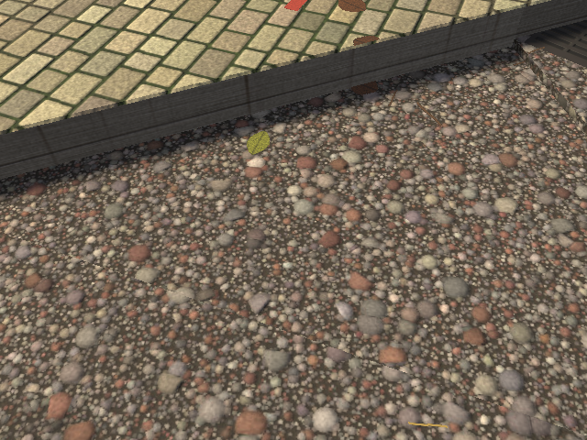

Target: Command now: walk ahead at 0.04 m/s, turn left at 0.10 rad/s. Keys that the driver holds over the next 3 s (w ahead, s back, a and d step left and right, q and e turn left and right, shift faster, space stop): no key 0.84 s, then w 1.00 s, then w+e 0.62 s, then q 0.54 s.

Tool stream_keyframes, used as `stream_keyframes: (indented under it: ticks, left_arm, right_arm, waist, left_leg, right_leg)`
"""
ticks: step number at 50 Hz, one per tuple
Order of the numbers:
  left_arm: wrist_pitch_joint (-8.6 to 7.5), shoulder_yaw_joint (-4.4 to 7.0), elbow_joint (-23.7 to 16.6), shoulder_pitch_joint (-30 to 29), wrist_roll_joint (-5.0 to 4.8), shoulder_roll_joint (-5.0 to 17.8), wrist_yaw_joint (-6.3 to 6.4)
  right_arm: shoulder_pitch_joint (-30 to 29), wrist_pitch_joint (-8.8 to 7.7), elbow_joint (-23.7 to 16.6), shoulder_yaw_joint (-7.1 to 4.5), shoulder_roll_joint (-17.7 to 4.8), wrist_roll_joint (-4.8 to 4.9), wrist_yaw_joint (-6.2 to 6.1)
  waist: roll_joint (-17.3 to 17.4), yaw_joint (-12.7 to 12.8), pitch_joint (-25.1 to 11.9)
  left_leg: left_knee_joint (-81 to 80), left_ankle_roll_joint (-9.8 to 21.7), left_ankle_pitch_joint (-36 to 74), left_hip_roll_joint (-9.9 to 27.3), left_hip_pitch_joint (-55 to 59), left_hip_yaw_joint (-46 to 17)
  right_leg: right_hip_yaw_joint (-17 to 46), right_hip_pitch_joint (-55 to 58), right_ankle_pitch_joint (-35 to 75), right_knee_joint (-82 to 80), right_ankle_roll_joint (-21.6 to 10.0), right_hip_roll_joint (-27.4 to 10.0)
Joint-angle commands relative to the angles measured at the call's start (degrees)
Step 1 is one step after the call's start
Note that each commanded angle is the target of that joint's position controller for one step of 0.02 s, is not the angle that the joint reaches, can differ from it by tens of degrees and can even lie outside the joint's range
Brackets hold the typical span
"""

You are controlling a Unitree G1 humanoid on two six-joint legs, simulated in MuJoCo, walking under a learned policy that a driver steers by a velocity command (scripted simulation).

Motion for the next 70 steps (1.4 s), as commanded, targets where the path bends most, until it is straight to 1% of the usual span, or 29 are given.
stream_keyframes:
  ticks: [1,2,4,5,6,7,12,25,42,43,44,46,47,48,49,51,53,54,55,56,57,58,59,60,62,65,67,68,70]
  left_arm:
    - [0.17,0.64,-3.6,-0.1,-0.36,4.5,0.18]
    - [0.71,0.71,-3.4,-1.2,-0.58,5.1,-0.1]
    - [1.24,1.15,-3.9,-5.1,-1.34,6.7,-0.62]
    - [1.3,1.35,-3.9,-4.5,-1.37,7.0,-0.89]
    - [1.2,1.41,-4.0,-3.3,-1.14,6.9,-1.18]
    - [1.08,1.39,-3.6,-3.6,-0.81,6.9,-1.24]
    - [1.48,1.3,-2.7,-4.2,-1.17,5.2,-0.16]
    - [2.91,1.86,2.6,-5.8,-1.33,5.1,0.95]
    - [3.47,2.04,12.3,-4.2,-1.46,5.1,2.26]
    - [3.55,1.95,13.2,-3.2,-1.47,4.7,2.29]
    - [3.61,2.04,13.6,-3.2,-1.73,4.8,2.36]
    - [2.92,2.23,13.2,-4.7,-2.13,5.2,2.27]
    - [2.05,2.19,12.5,-6.4,-2.43,4.9,1.87]
    - [1.08,2.11,11.9,-7.2,-2.72,4.6,1.34]
    - [0.12,2.26,11.7,-6.9,-3.11,4.9,0.86]
    - [-1.56,2.21,11.7,-5.9,-3.43,4.6,-0.2]
    - [-2.34,2.41,14.4,0.3,-3.39,3.8,-0.94]
    - [-2.25,3.18,17.1,6.5,-3.21,4.8,-0.96]
    - [-2.27,4.38,19.0,14.0,-3.01,8.1,-0.79]
    - [-2.42,6.0,20.3,21.4,-2.91,15.3,-1.0]
    - [-3.04,3.75,19.8,18.7,-2.08,9.8,-1.55]
    - [-3.59,2.62,18.4,14.0,-2.09,6.8,-1.69]
    - [-3.84,2.13,16.8,10.6,-2.02,5.8,-1.85]
    - [-3.8,1.75,16.0,8.7,-2.23,5.7,-1.99]
    - [-3.24,0.98,15.9,9.1,-1.73,4.6,-1.58]
    - [-2.71,1.05,16.7,12.8,-1.32,6.7,-0.27]
    - [-2.5,1.14,16.3,13.0,-1.33,7.5,0.44]
    - [-2.57,0.86,16.5,13.6,-1.4,6.7,0.73]
    - [-2.45,0.81,16.6,14.4,-1.81,6.5,1.08]
  right_arm:
    - [7.1,0.14,-1.6,-1.42,-6.1,-0.13,-0.33]
    - [5.6,1.17,-1.7,-1.38,-5.1,0.14,-0.56]
    - [5.8,3.27,-0.9,-1.29,-4.5,-0.1,-0.42]
    - [4.6,3.85,-1.0,-1.47,-5.5,-0.3,-0.24]
    - [3.5,4.01,-0.7,-1.8,-6.7,0.01,-0.16]
    - [3.0,3.83,-0.9,-1.58,-5.5,0.07,-0.04]
    - [3.8,1.96,0.2,-1.53,-4.9,-0.05,-0.47]
    - [6.0,1.1,3.9,-1.48,-4.1,0.03,-1.32]
    - [7.4,0.15,11.1,-0.87,-2.6,0.03,-1.33]
    - [8.6,0.19,12.0,-0.89,-2.5,0.1,-1.36]
    - [9.1,0.29,12.3,-1.19,-3.5,0.35,-1.44]
    - [9.6,0.09,11.8,-2.09,-6.5,0.93,-1.66]
    - [9.9,-0.47,11.7,-2.61,-8.1,1.3,-1.77]
    - [9.3,-1.22,11.8,-3.05,-9.2,1.54,-1.82]
    - [9.0,-2.06,11.8,-2.91,-8.3,1.57,-1.81]
    - [8.9,-2.97,12.1,-2.62,-6.6,1.88,-1.36]
    - [6.4,-2.79,11.5,-2.69,-7.0,2.3,-0.73]
    - [5.4,-2.74,11.0,-2.6,-7.0,2.02,-0.55]
    - [3.0,-3.12,9.8,-1.99,-5.4,1.75,-0.41]
    - [3.5,-4.06,7.3,-1.03,-1.4,1.79,-0.36]
    - [2.5,-4.96,6.8,-1.61,-3.8,2.53,-0.42]
    - [2.7,-5.49,6.8,-1.93,-4.9,3.55,-0.15]
    - [3.4,-5.46,7.6,-1.87,-4.6,3.42,0.02]
    - [2.7,-5.3,7.7,-2.12,-4.6,2.73,0.04]
    - [1.2,-4.49,7.4,-2.6,-4.6,1.9,0.3]
    - [-3.4,-3.74,5.7,-2.33,-2.8,1.22,0.45]
    - [-6.9,-3.86,4.5,-1.95,-2.0,1.26,0.6]
    - [-8.3,-4.26,4.1,-2.08,-2.3,1.53,0.88]
    - [-12.9,-4.72,2.8,-1.45,-1.4,1.65,1.54]
  waist:
    - [-12.2,-1.3,-11.3]
    - [-10.5,-1.7,-10.9]
    - [-7.9,-3.0,-7.6]
    - [-5.2,-1.4,-5.7]
    - [-1.4,0.8,-4.5]
    - [-1.4,0.5,-4.3]
    - [-0.4,0.8,-5.2]
    - [-0.2,0.6,-1.5]
    - [-0.2,0.8,0.7]
    - [0.4,0.7,-0.2]
    - [1.3,0.4,1.0]
    - [5.0,-0.8,5.2]
    - [7.6,-1.5,7.6]
    - [8.7,-1.5,10.0]
    - [8.0,-1.2,10.9]
    - [6.7,-0.5,10.2]
    - [5.7,2.9,6.7]
    - [5.0,5.3,3.9]
    - [-1.0,8.7,1.1]
    - [-19.1,9.2,-2.7]
    - [-14.4,7.3,-1.3]
    - [-8.7,4.6,2.9]
    - [-5.2,3.0,3.5]
    - [-3.3,2.2,4.7]
    - [-4.9,1.8,3.7]
    - [-4.3,2.7,3.7]
    - [-3.9,3.1,4.3]
    - [-4.3,3.3,4.5]
    - [-4.6,4.5,6.2]
  left_leg:
    - [5.9,-2.6,-5.1,4.0,-4.4,-1.5]
    - [4.2,-2.8,-5.3,4.5,-3.4,-0.8]
    - [-7.0,-2.0,4.8,5.7,3.1,-1.0]
    - [-8.6,-1.0,8.8,5.9,2.6,-2.0]
    - [-7.9,0.5,8.8,6.1,0.1,-2.6]
    - [-8.5,1.3,8.5,6.4,-1.3,-3.0]
    - [-8.9,0.5,16.7,7.0,-0.6,-2.8]
    - [-12.1,0.0,14.5,7.3,-0.4,-2.3]
    - [-15.0,-0.1,10.2,6.6,-0.8,-0.7]
    - [-16.0,0.2,3.9,6.4,-0.4,-0.6]
    - [-17.2,1.2,-4.8,6.6,-1.4,-1.5]
    - [-21.6,5.3,-21.1,10.8,-2.6,-8.3]
    - [-25.1,8.0,-24.4,15.5,-2.0,-14.2]
    - [-26.5,10.4,-22.9,19.6,-1.4,-18.9]
    - [-26.0,11.5,-18.3,21.3,1.4,-20.3]
    - [-22.9,11.0,-8.0,21.0,6.8,-17.7]
    - [-18.4,8.6,0.9,16.9,1.7,-11.0]
    - [-13.8,7.2,7.7,14.0,-2.9,-8.0]
    - [-0.3,4.3,14.7,9.3,-8.7,-2.5]
    - [21.0,-0.5,2.4,0.8,-21.6,5.3]
    - [31.5,0.0,-11.2,1.6,-28.6,-0.8]
    - [34.9,1.8,-7.3,4.9,-31.3,-3.1]
    - [34.3,2.7,-1.9,7.8,-30.4,-1.9]
    - [31.1,2.7,2.5,9.8,-30.3,-0.9]
    - [24.6,1.8,7.9,11.6,-25.8,1.0]
    - [17.4,-0.9,14.1,11.2,-26.7,3.3]
    - [10.5,-1.9,19.4,10.8,-26.2,4.0]
    - [6.4,-2.0,24.5,10.6,-25.2,3.6]
    - [-1.8,-2.0,30.5,9.4,-21.8,4.8]
  right_leg:
    - [18.8,18.1,41.9,-7.0,-15.1,-17.3]
    - [18.5,16.6,35.3,-7.5,-13.8,-16.2]
    - [12.6,9.7,20.2,-7.5,-7.9,-10.9]
    - [9.0,8.6,11.9,-6.7,-5.1,-7.3]
    - [5.9,9.8,8.5,-6.0,-3.4,-4.5]
    - [4.8,11.6,8.5,-5.4,-2.6,-3.7]
    - [4.6,16.2,16.7,-3.9,-3.5,-3.6]
    - [4.0,17.4,12.0,-6.2,-1.8,-2.2]
    - [3.9,17.2,8.0,-8.5,-1.4,-1.5]
    - [2.9,17.3,1.9,-8.1,-1.4,-0.5]
    - [1.4,15.5,-5.9,-6.5,-1.3,1.1]
    - [-1.7,7.4,-16.6,0.1,-1.1,3.7]
    - [-2.8,3.0,-14.1,5.6,-1.1,3.6]
    - [-0.9,-0.7,-11.8,9.3,-1.7,1.1]
    - [0.5,-4.7,-12.7,10.8,-2.4,-0.8]
    - [0.6,-6.9,-14.5,7.4,-3.4,-2.3]
    - [-3.4,7.3,-7.2,-1.8,-3.2,0.5]
    - [-4.2,17.6,-4.0,-3.5,-2.9,3.0]
    - [4.8,26.4,-5.0,-8.0,-5.1,-1.8]
    - [31.3,35.4,-10.7,-18.6,-14.4,-15.8]
    - [41.2,34.4,-11.0,-22.5,-17.3,-20.6]
    - [35.6,30.8,-10.1,-22.2,-16.1,-20.5]
    - [28.8,28.5,-8.4,-22.2,-14.0,-17.9]
    - [23.8,26.5,-4.7,-23.0,-12.5,-16.4]
    - [15.6,23.8,2.8,-24.5,-9.7,-12.5]
    - [11.0,23.8,12.9,-26.2,-10.4,-11.5]
    - [8.1,22.6,14.9,-26.9,-10.1,-10.5]
    - [6.5,22.1,13.7,-26.8,-9.6,-9.3]
    - [4.0,19.1,11.0,-27.4,-8.7,-7.9]
Next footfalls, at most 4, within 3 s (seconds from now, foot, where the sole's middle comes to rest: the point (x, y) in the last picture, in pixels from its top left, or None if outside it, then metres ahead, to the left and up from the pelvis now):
1.64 left None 0.47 0.09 -0.80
2.14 right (354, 323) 0.81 -0.12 -0.83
2.64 left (312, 231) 1.12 -0.01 -0.83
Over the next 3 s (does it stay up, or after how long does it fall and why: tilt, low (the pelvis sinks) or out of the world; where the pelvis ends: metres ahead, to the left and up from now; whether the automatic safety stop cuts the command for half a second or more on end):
stays up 0.98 -0.08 -0.06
